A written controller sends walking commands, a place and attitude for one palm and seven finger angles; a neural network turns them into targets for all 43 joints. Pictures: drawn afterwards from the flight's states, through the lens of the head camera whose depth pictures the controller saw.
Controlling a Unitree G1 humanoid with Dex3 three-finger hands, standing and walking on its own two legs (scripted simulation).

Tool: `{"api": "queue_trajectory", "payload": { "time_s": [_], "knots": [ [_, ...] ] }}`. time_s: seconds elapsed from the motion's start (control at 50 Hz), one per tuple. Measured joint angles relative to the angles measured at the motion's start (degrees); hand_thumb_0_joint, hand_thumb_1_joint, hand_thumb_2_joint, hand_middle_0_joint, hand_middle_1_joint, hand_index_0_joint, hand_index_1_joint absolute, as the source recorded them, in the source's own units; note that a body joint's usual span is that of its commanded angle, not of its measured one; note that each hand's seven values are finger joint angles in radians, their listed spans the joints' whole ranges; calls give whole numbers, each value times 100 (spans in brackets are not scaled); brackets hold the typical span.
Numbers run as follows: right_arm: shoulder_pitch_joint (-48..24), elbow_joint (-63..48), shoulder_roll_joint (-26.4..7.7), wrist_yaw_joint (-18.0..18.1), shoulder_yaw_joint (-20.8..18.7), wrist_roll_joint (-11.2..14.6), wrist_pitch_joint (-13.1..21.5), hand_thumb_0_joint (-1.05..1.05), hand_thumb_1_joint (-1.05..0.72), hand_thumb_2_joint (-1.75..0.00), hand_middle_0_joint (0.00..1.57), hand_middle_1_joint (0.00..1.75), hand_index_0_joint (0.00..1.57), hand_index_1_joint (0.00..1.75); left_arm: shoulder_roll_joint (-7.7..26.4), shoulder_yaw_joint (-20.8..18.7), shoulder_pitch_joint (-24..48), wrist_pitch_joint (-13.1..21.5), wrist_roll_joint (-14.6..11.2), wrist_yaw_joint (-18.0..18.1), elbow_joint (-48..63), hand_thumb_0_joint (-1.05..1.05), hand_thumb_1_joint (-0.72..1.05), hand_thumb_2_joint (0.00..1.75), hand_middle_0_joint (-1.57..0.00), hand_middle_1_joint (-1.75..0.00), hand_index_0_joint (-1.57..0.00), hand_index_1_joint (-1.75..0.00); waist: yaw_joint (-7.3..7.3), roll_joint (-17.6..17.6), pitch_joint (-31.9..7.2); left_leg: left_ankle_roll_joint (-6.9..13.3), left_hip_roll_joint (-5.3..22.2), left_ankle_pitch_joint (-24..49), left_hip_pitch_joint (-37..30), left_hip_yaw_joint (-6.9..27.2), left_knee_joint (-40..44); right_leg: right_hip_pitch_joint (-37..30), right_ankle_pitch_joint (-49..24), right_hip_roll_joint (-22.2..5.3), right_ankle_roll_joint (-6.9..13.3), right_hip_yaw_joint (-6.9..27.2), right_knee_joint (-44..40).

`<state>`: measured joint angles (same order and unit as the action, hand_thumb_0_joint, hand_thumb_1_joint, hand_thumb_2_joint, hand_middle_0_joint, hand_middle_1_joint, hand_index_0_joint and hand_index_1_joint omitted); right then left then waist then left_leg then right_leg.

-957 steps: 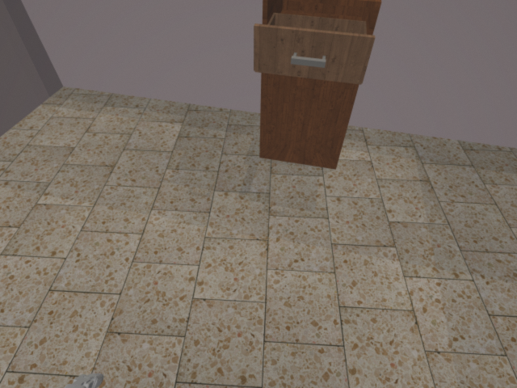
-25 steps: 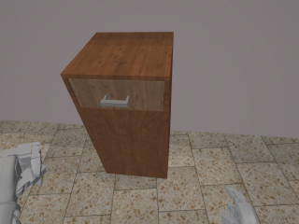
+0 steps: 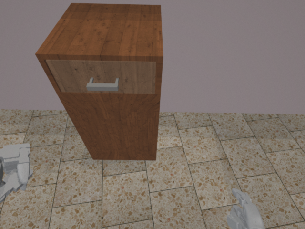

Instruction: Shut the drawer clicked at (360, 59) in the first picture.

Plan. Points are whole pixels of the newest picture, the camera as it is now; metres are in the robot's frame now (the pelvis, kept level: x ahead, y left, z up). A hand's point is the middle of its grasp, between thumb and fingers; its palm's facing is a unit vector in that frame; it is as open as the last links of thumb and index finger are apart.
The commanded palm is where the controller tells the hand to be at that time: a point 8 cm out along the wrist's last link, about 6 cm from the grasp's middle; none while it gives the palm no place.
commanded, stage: step back with the hand held close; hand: left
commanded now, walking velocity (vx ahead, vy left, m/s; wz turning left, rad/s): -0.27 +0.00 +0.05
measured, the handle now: (103, 83) +0.61 +0.23 -0.02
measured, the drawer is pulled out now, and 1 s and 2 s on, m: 0.00 0.00 0.00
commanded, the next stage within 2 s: stop stepping back and stand still in 0.88 s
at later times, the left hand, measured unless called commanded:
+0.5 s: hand out of the picture +0.11 +0.26 +0.16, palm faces +0.39 -0.80 -0.46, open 3.3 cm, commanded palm +0.04 +0.30 +0.18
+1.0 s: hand out of the picture +0.03 +0.26 +0.16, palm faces +0.32 -0.83 -0.46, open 3.3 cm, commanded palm -0.03 +0.29 +0.18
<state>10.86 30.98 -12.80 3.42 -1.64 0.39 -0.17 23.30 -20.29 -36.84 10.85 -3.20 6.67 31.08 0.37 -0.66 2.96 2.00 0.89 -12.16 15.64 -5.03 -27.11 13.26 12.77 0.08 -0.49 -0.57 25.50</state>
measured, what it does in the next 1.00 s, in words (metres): walks backwards: right foot, then left foot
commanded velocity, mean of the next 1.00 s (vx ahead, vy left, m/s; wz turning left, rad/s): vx -0.33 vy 0.00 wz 0.00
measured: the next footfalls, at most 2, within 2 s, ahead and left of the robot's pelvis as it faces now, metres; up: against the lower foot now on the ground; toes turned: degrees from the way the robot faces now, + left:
right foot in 0.54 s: -0.07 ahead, -0.11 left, +0.00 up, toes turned +8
left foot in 0.80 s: -0.01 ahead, +0.09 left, +0.00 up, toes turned +2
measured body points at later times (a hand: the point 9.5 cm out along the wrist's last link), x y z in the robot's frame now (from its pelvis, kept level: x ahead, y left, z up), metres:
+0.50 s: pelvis -0.08 +0.01 -0.02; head -0.05 +0.03 +0.43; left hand +0.08 +0.30 +0.18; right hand +0.10 -0.22 -0.09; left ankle +0.02 +0.09 -0.74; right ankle -0.02 -0.12 -0.73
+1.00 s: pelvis -0.16 +0.01 +0.00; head -0.13 +0.04 +0.45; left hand +0.01 +0.30 +0.19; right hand +0.03 -0.21 -0.06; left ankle -0.05 +0.09 -0.74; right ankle -0.21 -0.12 -0.69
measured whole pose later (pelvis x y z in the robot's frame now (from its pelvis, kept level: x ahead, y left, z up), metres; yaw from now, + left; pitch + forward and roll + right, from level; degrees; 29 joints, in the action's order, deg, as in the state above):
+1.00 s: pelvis -0.16 +0.01 +0.00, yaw +0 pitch +3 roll -4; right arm 8.5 32.8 -10.0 2.0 -0.2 -1.3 6.4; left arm 25.4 -23.0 -36.0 15.1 -3.5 7.8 35.2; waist -0.4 0.2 1.7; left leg 3.5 1.5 -1.5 24.2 -1.5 -22.9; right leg 20.8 27.8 5.0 -0.5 1.4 47.6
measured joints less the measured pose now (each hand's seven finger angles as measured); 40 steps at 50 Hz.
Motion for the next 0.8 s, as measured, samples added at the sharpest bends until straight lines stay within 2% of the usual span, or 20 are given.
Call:
{"api": "queue_trajectory", "payload": {
  "time_s": [0.12, 0.26, 0.36, 0.46, 0.52, 0.56, 0.62, 0.68, 0.76, 0.8],
  "knots": [
    [28, -27, 88, -5, 57, 2, 166, 2, -91, -90, 20, 30, 20, 30, 33, -160, -21, 109, 28, 93, 194, 2, 89, 89, -140, -160, -141, -160, -26, 58, 46, 80, -48, 64, 314, 14, -248, 323, -28, -61, -48, -20, 305],
    [32, -39, 146, 8, 144, -2, 436, 2, -91, -90, 20, 30, 20, 30, -154, -173, 44, 266, 111, 152, 228, 2, 89, 90, -140, -160, -141, -160, -73, -48, 55, 120, -17, 45, 725, 101, -700, 652, -49, -47, -53, -109, 650],
    [73, 73, 124, 8, 171, -59, 511, 2, -90, -90, 20, 30, 20, 30, -287, -68, 128, 325, 122, 218, 307, 2, 89, 90, -140, -160, -141, -160, -93, -63, 12, 83, 0, -149, 934, 189, -881, 743, -193, -3, -31, -151, 576],
    [122, 145, 85, 45, 163, -75, 525, 2, -90, -90, 20, 30, 20, 30, -188, -88, 193, 385, 145, 263, 403, 2, 89, 90, -140, -160, -141, -160, 12, -46, 17, 143, -2, 258, 991, 263, -733, 827, -25, 114, -68, -61, 611],
    [202, 135, 123, 63, 122, -80, 561, 2, -90, -90, 20, 30, 20, 30, 13, -259, 236, 443, 209, 217, 348, 1, 89, 90, -140, -160, -141, -160, 121, -47, -7, 173, -42, 412, 1069, 386, -703, 765, 113, 306, -81, 109, 1134],
    [248, 143, 149, 44, 111, -91, 587, 2, -90, -90, 20, 30, 20, 30, 90, -393, 199, 491, 226, 184, 318, 1, 89, 90, -140, -160, -141, -160, 118, -39, -115, 166, -34, 425, 1204, 416, -710, 565, 429, 424, -55, 178, 1311],
    [140, 173, 154, -7, 113, -119, 655, 2, -90, -90, 20, 30, 20, 30, 58, -528, 124, 572, 152, 158, 364, 1, 89, 90, -140, -160, -141, -160, 3, -2, -160, 98, 10, 582, 1441, 346, -675, 282, 817, 479, 95, 289, 865],
    [-110, 305, 113, -57, 95, -97, 649, 2, -90, -90, 20, 30, 20, 30, -94, -301, 155, 627, 77, 121, 416, 2, 89, 90, -140, -160, -141, -160, -61, -118, 47, 17, 118, 755, 1428, 381, -488, 314, 533, 588, 151, 280, 692],
    [-137, 409, 141, -67, 58, -72, 479, 2, -90, -90, 20, 30, 20, 30, -34, -28, 26, 642, 75, 106, 501, 1, 89, 90, -141, -160, -141, -160, -52, -23, -47, -171, -16, 88, 1352, 501, -899, 282, 387, 530, 137, 316, 571],
    [-83, 405, 137, -38, 46, -78, 380, 2, -90, -90, 20, 30, 20, 30, 18, -20, -8, 616, 89, 110, 485, 1, 89, 89, -141, -160, -141, -160, -26, 7, -205, -214, -59, 180, 1060, 560, -889, 302, 340, 506, 107, 344, 510]
  ]
}}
